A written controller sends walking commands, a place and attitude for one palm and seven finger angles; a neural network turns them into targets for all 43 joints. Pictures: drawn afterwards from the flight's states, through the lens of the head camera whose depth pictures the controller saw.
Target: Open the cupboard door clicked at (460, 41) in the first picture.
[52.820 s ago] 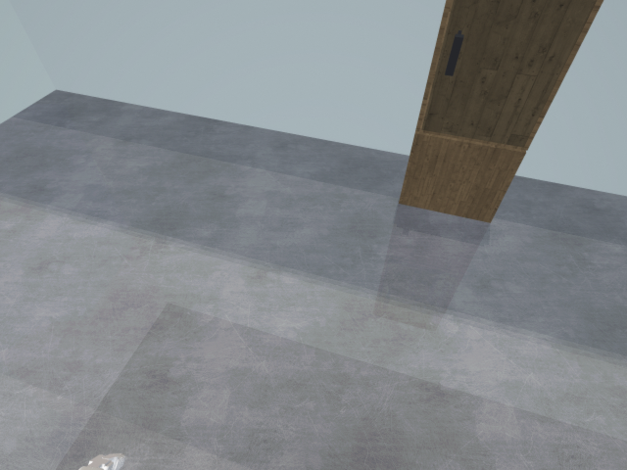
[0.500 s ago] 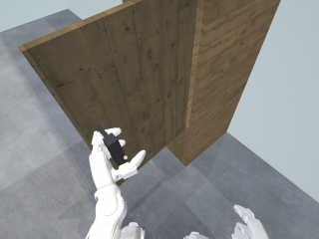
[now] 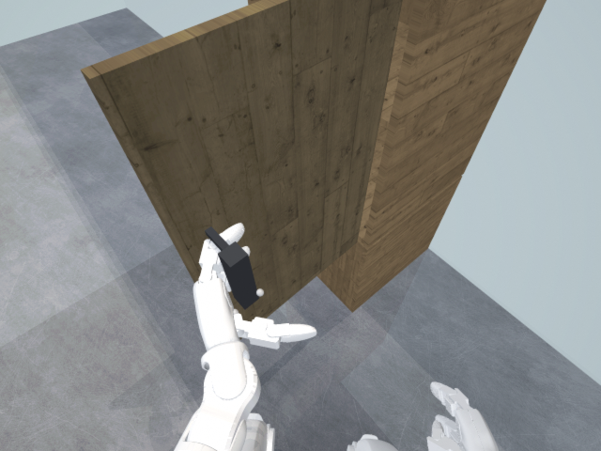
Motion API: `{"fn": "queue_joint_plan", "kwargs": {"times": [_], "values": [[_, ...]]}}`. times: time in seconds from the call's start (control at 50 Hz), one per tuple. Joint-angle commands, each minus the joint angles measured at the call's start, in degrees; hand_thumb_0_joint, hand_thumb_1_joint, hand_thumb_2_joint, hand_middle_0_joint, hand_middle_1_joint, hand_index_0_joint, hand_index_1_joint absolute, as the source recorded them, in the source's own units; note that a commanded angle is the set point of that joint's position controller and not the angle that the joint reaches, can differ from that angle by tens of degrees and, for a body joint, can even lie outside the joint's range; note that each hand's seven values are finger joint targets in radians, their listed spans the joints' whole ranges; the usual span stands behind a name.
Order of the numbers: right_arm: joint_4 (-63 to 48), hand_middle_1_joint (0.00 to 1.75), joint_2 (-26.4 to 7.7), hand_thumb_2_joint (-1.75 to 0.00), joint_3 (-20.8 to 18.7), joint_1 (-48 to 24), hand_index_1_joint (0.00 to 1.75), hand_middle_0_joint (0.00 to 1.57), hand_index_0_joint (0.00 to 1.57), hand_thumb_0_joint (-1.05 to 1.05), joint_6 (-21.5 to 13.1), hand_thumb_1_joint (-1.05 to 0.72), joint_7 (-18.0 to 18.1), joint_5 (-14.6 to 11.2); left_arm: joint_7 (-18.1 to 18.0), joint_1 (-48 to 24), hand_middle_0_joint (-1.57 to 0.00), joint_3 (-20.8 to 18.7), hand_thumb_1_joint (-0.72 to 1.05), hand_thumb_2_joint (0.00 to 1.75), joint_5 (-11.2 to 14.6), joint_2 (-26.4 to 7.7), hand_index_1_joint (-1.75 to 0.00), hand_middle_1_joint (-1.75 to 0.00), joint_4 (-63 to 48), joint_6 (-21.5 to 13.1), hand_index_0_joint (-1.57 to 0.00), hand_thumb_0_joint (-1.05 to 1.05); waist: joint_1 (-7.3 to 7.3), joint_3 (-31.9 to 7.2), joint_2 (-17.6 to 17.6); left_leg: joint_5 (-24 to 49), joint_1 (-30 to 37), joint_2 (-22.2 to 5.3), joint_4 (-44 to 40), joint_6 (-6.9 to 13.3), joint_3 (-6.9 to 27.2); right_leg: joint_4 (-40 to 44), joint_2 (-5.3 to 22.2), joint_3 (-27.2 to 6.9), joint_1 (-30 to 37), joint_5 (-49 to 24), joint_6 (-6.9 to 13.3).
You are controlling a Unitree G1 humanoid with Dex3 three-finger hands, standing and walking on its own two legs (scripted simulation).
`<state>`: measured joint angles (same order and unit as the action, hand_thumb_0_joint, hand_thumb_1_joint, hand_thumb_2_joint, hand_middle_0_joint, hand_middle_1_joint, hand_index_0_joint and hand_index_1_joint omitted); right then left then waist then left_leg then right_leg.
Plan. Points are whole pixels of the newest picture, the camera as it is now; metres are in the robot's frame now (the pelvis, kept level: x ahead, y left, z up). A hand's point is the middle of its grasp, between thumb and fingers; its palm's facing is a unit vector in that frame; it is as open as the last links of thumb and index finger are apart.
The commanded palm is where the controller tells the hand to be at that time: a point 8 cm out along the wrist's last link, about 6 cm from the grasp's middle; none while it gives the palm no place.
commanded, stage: slide the hand sideways off the handle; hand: left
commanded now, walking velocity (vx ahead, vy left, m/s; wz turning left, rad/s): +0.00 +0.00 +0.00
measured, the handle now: (230, 267) +0.35 +0.12 +0.04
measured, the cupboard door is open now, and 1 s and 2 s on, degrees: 93 95 95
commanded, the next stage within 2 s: draw the hand back to the body in 1.24 s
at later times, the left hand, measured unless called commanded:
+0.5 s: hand (251, 330) +0.26 +0.08 +0.04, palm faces -0.09 -1.00 +0.00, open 16.3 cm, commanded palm +0.24 +0.14 +0.04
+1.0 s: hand (214, 360) +0.22 +0.12 +0.04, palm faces -0.05 -1.00 -0.04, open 16.3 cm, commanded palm +0.20 +0.18 +0.04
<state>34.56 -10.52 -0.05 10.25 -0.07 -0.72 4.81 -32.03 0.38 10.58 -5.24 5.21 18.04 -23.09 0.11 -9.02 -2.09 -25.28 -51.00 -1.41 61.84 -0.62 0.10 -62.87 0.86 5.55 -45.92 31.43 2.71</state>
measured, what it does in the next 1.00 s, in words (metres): stands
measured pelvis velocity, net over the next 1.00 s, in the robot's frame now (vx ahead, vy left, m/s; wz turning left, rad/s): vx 0.01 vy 0.00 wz -0.01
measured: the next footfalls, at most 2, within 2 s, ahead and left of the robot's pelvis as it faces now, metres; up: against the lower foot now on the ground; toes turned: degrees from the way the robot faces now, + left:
none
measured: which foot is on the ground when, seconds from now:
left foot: down 0.00-1.00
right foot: down 0.00-1.00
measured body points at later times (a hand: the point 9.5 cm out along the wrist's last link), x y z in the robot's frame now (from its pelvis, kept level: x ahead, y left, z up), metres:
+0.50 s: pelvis -0.01 +0.02 -0.01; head +0.05 +0.01 +0.44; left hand +0.26 +0.13 +0.05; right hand +0.16 -0.21 -0.10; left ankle +0.05 +0.13 -0.66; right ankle +0.00 -0.09 -0.66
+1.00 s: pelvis +0.01 +0.00 -0.02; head +0.08 -0.01 +0.43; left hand +0.22 +0.17 +0.04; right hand +0.20 -0.22 -0.10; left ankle +0.05 +0.13 -0.66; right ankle +0.00 -0.09 -0.66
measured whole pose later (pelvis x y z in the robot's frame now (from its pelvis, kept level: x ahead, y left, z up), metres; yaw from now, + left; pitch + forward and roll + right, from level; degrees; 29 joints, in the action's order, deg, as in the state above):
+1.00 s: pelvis +0.01 +0.00 -0.02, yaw -1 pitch +16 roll -1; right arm 24.5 -12.4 0.6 13.1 -2.4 1.3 0.5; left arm 3.4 26.7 4.8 6.8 -8.1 -7.5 -23.0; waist 0.4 -9.1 -2.5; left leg -29.2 -54.4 -2.0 67.7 -0.5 0.2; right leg -67.7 0.3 5.4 -48.8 34.7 2.5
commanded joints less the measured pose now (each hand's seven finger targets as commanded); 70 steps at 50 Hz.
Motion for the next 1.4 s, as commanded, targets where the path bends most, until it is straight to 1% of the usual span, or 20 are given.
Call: {"fn": "queue_joint_plan", "kwargs": {"times": [0.0, 0.02, 0.04, 0.06, 0.08, 0.12, 0.16, 0.18, 0.22, 0.26, 0.32, 0.36, 0.52, 0.64, 0.76, 0.84, 1.1, 1.28, 1.32, 1.38], "values": [[-7.90, 0.30, -5.36, -0.90, -1.73, -3.82, 0.30, 0.20, 0.20, 0.00, -2.83, -0.90, 0.28, -0.25, -2.07, -17.43, -0.15, 0.24, -0.50, 0.30, -1.36, 3.70, -0.30, -0.30, -10.53, -1.89, -0.15, 0.00, -1.91, -13.64, 4.82, 6.60, 12.23, 1.48, -6.89, 1.26, 1.67, 11.67, -0.90, -3.02, 3.07, -11.51, -1.11], [-7.83, 0.30, -5.33, -0.90, -1.74, -3.84, 0.30, 0.20, 0.20, 0.00, -2.87, -0.90, 0.23, -0.20, -2.22, -17.32, -0.15, 0.86, -0.50, 0.30, -1.67, 4.42, -0.30, -0.30, -10.43, -1.79, -0.15, 0.00, -1.83, -13.94, 4.28, 6.56, 12.53, 1.50, -6.97, 1.22, 1.71, 11.49, -0.96, -2.80, 2.88, -11.38, -1.01], [-7.11, 0.30, -7.48, -0.90, -1.91, 0.18, 0.30, 0.20, 0.20, 0.00, -2.45, -0.90, 0.03, -0.81, 9.37, -15.04, -0.15, 12.13, -0.50, 0.30, -7.97, -1.38, -0.30, -0.30, -11.39, -3.77, -0.15, 0.00, -6.99, -12.53, 6.65, 6.95, 13.67, 1.22, -5.31, 2.18, 1.61, 11.46, -0.68, -4.45, 0.39, -15.06, -1.34], [-8.62, 0.30, -7.14, -0.90, -2.56, 0.57, 0.30, 0.20, 0.20, 0.00, -2.33, -0.90, 0.26, -1.08, 15.72, -18.56, -0.15, 8.14, -0.50, 0.30, -5.85, -4.91, -0.30, -0.30, -15.27, -5.86, -0.15, 0.00, -5.11, -17.15, 4.41, 8.92, 13.65, 1.45, -4.47, 2.51, 1.56, 10.34, -0.15, -4.83, 2.53, -17.95, -0.74], [-9.32, 0.30, -7.10, -0.90, -2.36, 0.04, 0.30, 0.20, 0.20, 0.00, -2.51, -0.90, 0.49, -1.58, 20.41, -17.76, -0.15, 8.08, -0.50, 0.30, -4.49, -6.18, -0.30, -0.30, -16.49, -7.19, -0.15, 0.00, -4.30, -17.96, 2.78, 8.60, 14.44, 1.58, -4.65, 2.45, 1.56, 10.06, -0.12, -5.05, 2.98, -17.91, -0.61], [-10.59, 0.30, -7.41, -0.90, -2.02, 0.12, 0.30, 0.20, 0.20, 0.00, -2.99, -0.90, 1.07, -3.05, 29.28, -15.76, -0.15, 9.58, -0.50, 0.30, -0.25, -6.01, -0.30, -0.30, -16.27, -7.46, -0.15, 0.00, -4.98, -15.24, 2.17, 6.94, 15.60, 1.53, -5.17, 2.53, 1.95, 10.85, -0.42, -4.88, 1.63, -15.63, -0.62], [-12.12, 0.30, -7.57, -0.90, -1.43, -0.85, 0.30, 0.20, 0.20, 0.00, -3.66, -0.90, 1.48, -4.50, 33.29, -14.83, -0.15, 7.88, -0.50, 0.30, 7.36, -3.81, -0.30, -0.30, -17.19, -5.82, -0.15, 0.00, -4.06, -13.38, 1.30, 4.51, 16.16, 1.40, -6.84, 2.22, 2.57, 11.94, -0.92, -4.09, 1.57, -11.35, -0.49], [-12.46, 0.30, -7.57, -0.90, -1.23, -1.25, 0.30, 0.20, 0.20, 0.00, -3.91, -0.90, 1.63, -4.82, 33.54, -13.35, -0.15, 6.78, -0.50, 0.30, 10.22, -2.56, -0.30, -0.30, -16.69, -4.81, -0.15, 0.00, -3.72, -12.11, 2.26, 3.30, 15.94, 1.35, -7.46, 2.01, 2.82, 12.14, -1.17, -3.40, 1.06, -9.89, -0.71], [-13.16, 0.30, -7.98, -0.90, -1.39, -1.41, 0.30, 0.20, 0.20, 0.00, -4.20, -0.90, 1.61, -5.00, 32.03, -9.34, -0.15, 3.29, -0.50, 0.30, 12.38, -3.61, -0.30, -0.30, -17.07, -3.41, -0.15, 0.00, -2.25, -12.27, 4.58, 2.94, 15.34, 1.24, -8.12, 1.76, 3.01, 11.83, -1.34, -2.62, 1.62, -9.03, -0.91], [-14.10, 0.30, -8.28, -0.90, -1.34, -1.41, 0.30, 0.20, 0.20, 0.00, -4.25, -0.90, 1.11, -4.64, 29.59, -5.04, -0.15, 0.65, -0.50, 0.30, 11.41, -6.11, -0.30, -0.30, -18.11, -3.03, -0.15, 0.00, -0.50, -12.71, 5.18, 4.03, 13.95, 1.38, -8.40, 1.66, 3.05, 10.63, -1.29, -2.32, 3.00, -9.35, -0.66], [-15.01, 0.30, -8.02, -0.90, -1.60, -0.87, 0.30, 0.20, 0.20, 0.00, -3.95, -0.90, 0.16, -4.02, 27.00, -2.36, -0.15, 1.15, -0.50, 0.30, 7.86, -6.76, -0.30, -0.30, -20.23, -3.73, -0.15, 0.00, -0.99, -11.64, 4.97, 4.09, 13.04, 1.24, -7.43, 1.71, 2.48, 9.58, -1.14, -2.47, 1.29, -9.48, -0.80], [-15.82, 0.30, -8.24, -0.90, -1.83, -0.72, 0.30, 0.20, 0.20, 0.00, -3.69, -0.90, -0.22, -3.81, 26.34, 0.84, -0.15, 0.01, -0.50, 0.30, 6.08, -8.85, -0.30, -0.30, -21.85, -4.16, -0.15, 0.00, -0.08, -12.18, 4.02, 4.68, 12.01, 1.22, -7.14, 1.69, 2.51, 8.76, -1.16, -2.80, 1.88, -9.62, -0.44], [-17.97, 0.30, -7.78, -0.90, -1.57, -0.74, 0.30, 0.20, 0.20, 0.00, -3.33, -0.90, 0.28, -4.09, 27.15, 7.54, -0.15, -1.45, -0.50, 0.30, 7.45, -10.11, -0.30, -0.30, -29.54, -3.83, -0.15, 0.00, -0.09, -11.81, 2.23, 4.01, 11.77, 1.28, -6.44, 1.64, 1.99, 8.56, -1.61, -3.07, 1.89, -9.79, -0.54], [-18.10, 0.30, -7.80, -0.90, -1.49, 0.00, 0.30, 0.20, 0.20, 0.00, -4.36, -0.90, 1.01, -4.18, 29.14, 11.27, -0.15, -0.41, -0.50, 0.30, 8.18, -10.04, -0.30, -0.30, -32.76, -4.12, -0.15, 0.00, -1.62, -11.08, 2.53, 4.89, 11.49, 1.09, -5.16, 1.74, 2.53, 7.85, -1.82, -2.68, 0.37, -10.96, -0.87], [-19.00, 0.30, -7.83, -0.90, -1.70, 0.79, 0.30, 0.20, 0.20, 0.00, -4.63, -0.90, 1.38, -4.44, 31.78, 21.43, -0.15, -4.33, -0.50, 0.30, 9.77, -13.12, -0.30, -0.30, -34.77, -3.14, -0.15, 0.00, -0.28, -12.24, 3.29, 9.09, 10.18, 1.34, -4.09, 1.74, 1.95, 6.89, -1.97, -3.00, 3.33, -16.13, -0.85], [-19.18, 0.30, -7.69, -0.90, -1.77, 0.97, 0.30, 0.20, 0.20, 0.00, -5.02, -0.90, 1.86, -4.33, 33.21, 20.93, -0.15, -5.27, -0.50, 0.30, 10.62, -14.10, -0.30, -0.30, -37.42, -3.57, -0.15, 0.00, -0.98, -11.37, 3.16, 8.48, 8.93, 1.55, -2.55, 1.81, 1.65, 6.62, -1.80, -3.49, 2.34, -16.43, -1.21], [-18.38, 0.30, -7.39, -0.90, -2.81, 0.25, 0.30, 0.20, 0.20, 0.00, -5.46, -0.90, 3.62, -5.20, 39.70, 31.10, -0.15, -15.62, -0.50, 0.30, 16.74, -19.72, -0.30, -0.30, -38.02, -4.29, -0.15, 0.00, 0.36, -12.48, 3.39, 9.72, 4.47, 1.72, 0.84, 1.45, 0.88, 6.78, -1.17, -6.57, 5.54, -21.72, -2.52], [-17.76, 0.30, -7.99, -0.90, -2.74, 0.06, 0.30, 0.20, 0.20, 0.00, -6.93, -0.90, 4.57, -5.37, 44.70, 28.71, -0.15, -14.13, -0.50, 0.30, 19.44, -19.26, -0.30, -0.30, -39.08, -5.74, -0.15, 0.00, -1.34, -10.85, 2.53, 7.44, 2.97, 1.60, 2.70, 1.70, 1.59, 6.94, -0.91, -7.56, 2.10, -17.63, -2.92], [-17.72, 0.30, -8.21, -0.90, -2.84, 0.24, 0.30, 0.20, 0.20, 0.00, -7.17, -0.90, 4.81, -5.31, 44.65, 28.20, -0.15, -15.50, -0.50, 0.30, 19.53, -20.53, -0.30, -0.30, -38.67, -5.47, -0.15, 0.00, -0.96, -11.16, 3.29, 6.47, 2.54, 1.53, 2.83, 1.72, 1.57, 7.15, -1.00, -7.74, 1.56, -15.19, -2.77], [-18.82, 0.30, -7.86, -0.90, -2.95, 0.32, 0.30, 0.20, 0.20, 0.00, -6.97, -0.90, 4.96, -5.75, 43.56, 30.89, -0.15, -19.23, -0.50, 0.30, 19.80, -24.18, -0.30, -0.30, -44.45, -4.19, -0.15, 0.00, 1.57, -15.53, -0.17, 9.54, 7.04, 1.62, -0.16, 1.82, 1.22, 7.47, -1.47, -6.79, 5.85, -17.11, -2.01]]}}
